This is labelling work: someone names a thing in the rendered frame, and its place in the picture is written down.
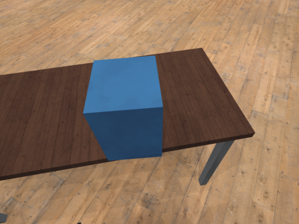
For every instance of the table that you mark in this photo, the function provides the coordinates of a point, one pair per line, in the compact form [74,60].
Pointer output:
[43,129]

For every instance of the carton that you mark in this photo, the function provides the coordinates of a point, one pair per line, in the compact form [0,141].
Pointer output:
[124,108]

